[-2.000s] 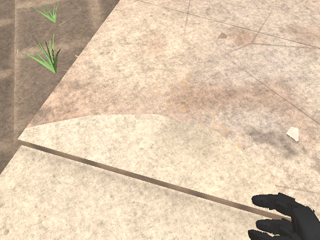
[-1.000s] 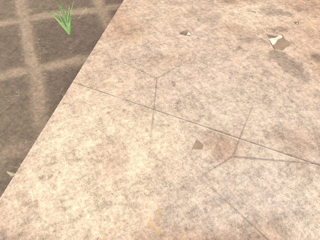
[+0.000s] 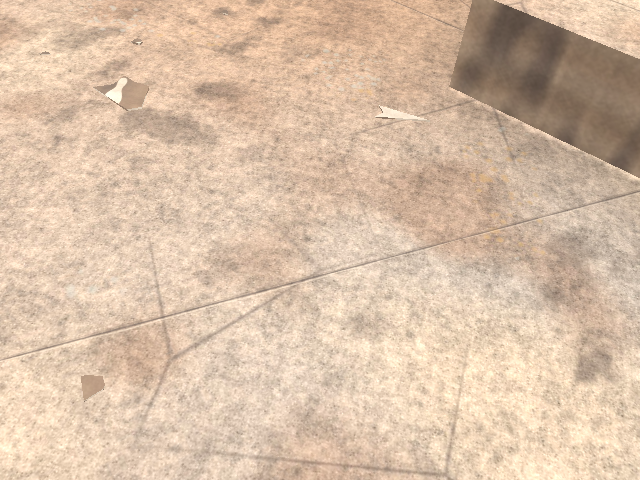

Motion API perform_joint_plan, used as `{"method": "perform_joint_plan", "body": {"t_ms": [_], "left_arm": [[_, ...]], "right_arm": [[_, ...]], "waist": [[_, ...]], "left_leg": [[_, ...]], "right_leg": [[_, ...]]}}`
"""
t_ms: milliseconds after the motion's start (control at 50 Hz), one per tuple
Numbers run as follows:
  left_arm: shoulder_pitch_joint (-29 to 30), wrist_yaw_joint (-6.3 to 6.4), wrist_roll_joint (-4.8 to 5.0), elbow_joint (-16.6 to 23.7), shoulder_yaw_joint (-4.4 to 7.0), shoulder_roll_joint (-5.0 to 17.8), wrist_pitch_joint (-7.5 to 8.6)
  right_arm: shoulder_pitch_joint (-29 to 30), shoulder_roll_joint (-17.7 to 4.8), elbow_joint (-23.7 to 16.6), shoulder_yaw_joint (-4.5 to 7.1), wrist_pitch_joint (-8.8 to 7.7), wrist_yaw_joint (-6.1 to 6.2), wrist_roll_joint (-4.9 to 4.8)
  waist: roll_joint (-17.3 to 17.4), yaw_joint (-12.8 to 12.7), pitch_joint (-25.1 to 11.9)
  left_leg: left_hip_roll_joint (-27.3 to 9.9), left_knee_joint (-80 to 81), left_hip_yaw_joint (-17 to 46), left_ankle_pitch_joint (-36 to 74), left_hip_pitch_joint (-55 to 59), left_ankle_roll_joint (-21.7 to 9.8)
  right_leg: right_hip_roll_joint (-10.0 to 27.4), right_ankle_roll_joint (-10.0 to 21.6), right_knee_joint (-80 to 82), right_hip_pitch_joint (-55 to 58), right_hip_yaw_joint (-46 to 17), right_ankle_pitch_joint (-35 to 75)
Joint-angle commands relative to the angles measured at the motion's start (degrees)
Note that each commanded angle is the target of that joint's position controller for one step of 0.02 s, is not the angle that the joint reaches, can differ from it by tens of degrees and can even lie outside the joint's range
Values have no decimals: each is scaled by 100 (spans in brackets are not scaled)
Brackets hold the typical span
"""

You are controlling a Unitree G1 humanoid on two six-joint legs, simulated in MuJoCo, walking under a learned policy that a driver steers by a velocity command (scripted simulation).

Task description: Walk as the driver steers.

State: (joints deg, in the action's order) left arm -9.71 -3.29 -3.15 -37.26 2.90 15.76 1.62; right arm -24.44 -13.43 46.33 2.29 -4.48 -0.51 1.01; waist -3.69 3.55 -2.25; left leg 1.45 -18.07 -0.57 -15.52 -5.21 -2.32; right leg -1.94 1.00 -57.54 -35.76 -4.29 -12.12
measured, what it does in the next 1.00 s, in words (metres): walks ahead, turning left: right foot, then left foot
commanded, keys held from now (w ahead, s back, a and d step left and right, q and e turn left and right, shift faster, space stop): q+shift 0.72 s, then shift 0.28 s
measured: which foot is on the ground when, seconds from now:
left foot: down 0.00-0.18, up 0.20-0.60, down 0.62-1.00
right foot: up 0.00-0.16, down 0.18-0.60, up 0.62-1.00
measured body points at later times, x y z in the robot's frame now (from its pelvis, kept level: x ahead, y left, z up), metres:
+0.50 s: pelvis +0.11 -0.02 -0.01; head +0.14 +0.00 +0.44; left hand +0.14 +0.28 -0.11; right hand +0.35 -0.23 -0.11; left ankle +0.11 +0.10 -0.70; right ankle +0.18 -0.11 -0.75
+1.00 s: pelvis +0.14 +0.01 -0.01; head +0.16 +0.04 +0.44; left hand +0.05 +0.30 -0.12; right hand +0.43 -0.09 -0.11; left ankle +0.10 +0.09 -0.75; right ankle +0.23 -0.06 -0.72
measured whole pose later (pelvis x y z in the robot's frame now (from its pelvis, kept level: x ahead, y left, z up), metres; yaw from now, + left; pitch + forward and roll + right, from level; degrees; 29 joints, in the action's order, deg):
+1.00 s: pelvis +0.14 +0.01 -0.01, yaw +43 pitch +1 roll +0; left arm -12.2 1.0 -0.8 -39.4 2.3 15.5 -3.1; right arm -10.9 -15.8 36.6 3.2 2.9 -0.7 1.5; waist 0.1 0.8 2.6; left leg 6.4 -29.7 7.0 -12.9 -17.2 -3.4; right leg -0.1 -0.8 -43.9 -23.3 0.0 -22.7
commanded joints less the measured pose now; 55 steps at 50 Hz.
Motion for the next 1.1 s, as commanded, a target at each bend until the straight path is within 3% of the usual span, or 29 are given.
{"method": "perform_joint_plan", "body": {"t_ms": [20, 60, 100, 140, 160, 180, 200, 220, 260, 280, 380, 500, 560, 580, 600, 620, 640, 660, 700, 720, 740, 780, 920, 980, 1020, 1040, 1060, 1080, 1100], "left_arm": [[614, -11, 40, 492, -53, 10, 79], [905, 19, 147, 548, -123, -141, 82], [884, 141, 211, 540, -73, 71, 68], [281, 297, 214, 373, 9, 328, 109], [-229, 387, 136, 258, 56, 495, 180], [-925, 494, -9, 219, 149, 890, 239], [-1027, 509, 6, 333, 205, 1282, 173], [-1073, 497, 197, 312, 194, 926, 68], [-287, 554, 231, 391, -29, 210, 15], [-113, 599, 219, 405, -60, 161, 6], [53, 623, 137, 359, 12, 314, 42], [27, 533, 52, 346, 162, 658, -6], [-174, 409, 126, 293, 257, 855, -76], [-160, 378, 188, 277, 283, 891, -123], [-384, 343, 195, 200, 303, 840, -180], [-595, 282, 198, 264, 262, 605, -254], [-94, 335, 151, 818, 160, 400, -339], [194, 387, 78, 770, 184, 633, -384], [101, 421, 194, 594, 174, 570, -299], [51, 431, 132, 536, 198, 632, -274], [-169, 430, 83, 369, 209, 670, -293], [-326, 412, 121, 221, 184, 604, -349], [-100, 420, 200, 207, 52, 409, -418], [-208, 450, 262, 194, 38, 410, -389], [-489, 476, 273, 123, 8, 314, -331], [-792, 472, 198, 62, -36, 224, -255], [-1002, 482, 57, 41, -7, 495, -186], [-1224, 428, 36, 14, 198, 1296, -166], [-1279, 378, 4, -124, 288, 1367, -168]], "right_arm": [[103, -629, -169, 133, -73, -23, -76], [-112, -823, -33, 208, 17, 16, -50], [-188, -1055, -18, 302, 120, 31, -38], [43, -1117, -149, 348, 159, 62, -110], [263, -1091, -249, 360, 149, 64, -224], [386, -770, -550, 289, 123, 56, -312], [-438, -195, -708, 152, 208, 143, -386], [-483, -811, -494, 290, 374, 224, -191], [98, -763, -526, 341, 520, 133, -34], [205, -739, -552, 362, 601, 71, 4], [556, -556, -807, 342, 915, -105, 4], [1421, -581, -1301, 287, 981, -349, -27], [1666, -684, -1493, 328, 949, -340, -62], [1531, -688, -1480, 345, 907, -326, -43], [1122, -821, -1327, 395, 831, -269, 11], [734, -1429, -1273, 529, 722, -142, 63], [663, -2207, -1462, 738, 690, -79, 14], [471, -1973, -1447, 748, 701, -47, -40], [1213, -1554, -1508, 587, 757, 44, -8], [1550, -1396, -1605, 537, 760, 76, -51], [1702, -1239, -1639, 474, 747, 71, -53], [1506, -1156, -1558, 428, 684, 34, -48], [1224, -1128, -1352, 364, 663, 14, 45], [1320, -1109, -1283, 334, 677, -14, 62], [1497, -1052, -1243, 295, 684, 4, -7], [1404, -921, -1208, 248, 681, 27, -67], [1323, -499, -1278, 127, 656, 17, -43], [1581, -495, -1437, 106, 627, 3, -32], [1791, -899, -1490, 224, 581, 7, 124]], "waist": [[1033, -166, 401], [1281, -24, 390], [1363, -36, 284], [1255, -349, 6], [1020, -659, -288], [360, -907, -1011], [-976, -556, -2017], [-649, -691, -2132], [-355, -383, -661], [-493, -295, -337], [-490, -117, -43], [-514, -305, 32], [-445, -418, -1], [-289, -294, -26], [233, -160, -127], [1811, -70, 43], [2506, -1, 102], [1552, 248, -137], [1216, -201, 177], [1259, -314, 118], [1193, -398, -94], [845, -381, -384], [1072, -140, -188], [1160, -189, -100], [1058, -412, -71], [793, -559, -362], [-243, -569, -337], [-1275, -800, 118], [-963, -789, 691]], "left_leg": [[-881, 350, 802, 3976, 63, -702], [-781, 41, 750, 4411, -2, -623], [-809, -411, 961, 4749, 67, -558], [-744, -1046, 1250, 4737, -38, -359], [-526, -1750, 1162, 4269, -452, -188], [-251, -3047, 1050, 2151, -1456, -7], [337, -4536, 455, -2503, -2475, 34], [131, -5199, 369, -2305, -2520, 12], [-219, -5222, 269, -1458, -2824, 141], [-305, -5194, 224, -1214, -2765, 269], [-418, -4912, -14, -578, -2474, 477], [-494, -3109, -416, -367, -1699, 290], [-344, -2350, -666, -618, -1385, 150], [-242, -1812, -718, -397, -1052, 75], [-177, -1212, -404, -56, -454, -24], [-1294, -117, 1429, 919, 6, -316], [-2309, 35, 3516, 2155, 68, -1315], [-2212, 5, 3137, 1970, 296, -1523], [-1467, -45, 2242, 1353, -223, -1162], [-1184, -114, 2010, 1532, -362, -1020], [-1068, -226, 1763, 2121, -364, -1000], [-1050, -368, 1656, 2793, -287, -1006], [-1066, -350, 1982, 1891, -496, -1070], [-1062, -509, 2150, 2209, -766, -1007], [-954, -736, 2211, 2303, -954, -812], [-714, -789, 2186, 399, -1294, -633], [-146, -1546, 1792, -1771, -2108, -362], [860, -2784, 626, -1866, -3329, -177], [522, -3605, 981, -1484, -3598, -182]], "right_leg": [[95, -205, 806, -142, 664, 209], [-81, -214, 1583, 369, 747, 246], [-259, -139, 2103, 781, 716, 260], [-329, -2, 2877, 1722, 551, 599], [-82, 124, 3389, 2718, 381, 1329], [1251, 406, 3239, 4221, -591, 2464], [3164, 951, 2732, 5353, -2046, 4900], [3012, 1268, 2967, 4715, -2160, 4429], [2240, 995, 3550, 3455, -1028, 2835], [2022, 903, 3764, 3036, -615, 2634], [1973, 1027, 4177, 2155, 441, 1874], [2151, 792, 3948, 1970, 1138, 584], [2349, 574, 3448, 2239, 1270, 442], [2275, 373, 3037, 2162, 1446, 262], [2044, 81, 2244, 1849, 1664, -98], [1419, -342, 559, 818, 2111, -1621], [414, -649, -456, -656, 1215, -2908], [574, -623, -977, -775, 502, -2615], [678, -517, -702, -524, 231, -1420], [633, -497, -632, -322, 273, -1064], [535, -486, -748, -97, 342, -881], [442, -470, -647, 158, 366, -874], [270, -259, 839, 804, 399, -1013], [121, -124, 1521, 1445, 490, -1154], [69, -18, 2563, 2113, 562, -638], [101, 79, 3325, 2898, 543, -478], [1057, 315, 4074, 3437, -734, -1886], [2121, 840, 5207, 3380, -2786, -4157], [2424, 1201, 5441, 2789, -3387, -4657]]}}
Next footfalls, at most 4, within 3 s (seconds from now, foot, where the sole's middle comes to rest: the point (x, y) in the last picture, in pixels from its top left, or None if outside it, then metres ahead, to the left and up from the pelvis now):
0.18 right None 0.22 -0.10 -0.78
0.62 left None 0.13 0.12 -0.78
1.06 right None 0.26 -0.03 -0.78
1.52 left None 0.24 0.30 -0.78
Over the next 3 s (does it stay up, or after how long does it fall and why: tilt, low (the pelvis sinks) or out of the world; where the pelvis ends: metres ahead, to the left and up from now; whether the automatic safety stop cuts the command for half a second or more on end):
stays up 0.63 0.62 -0.01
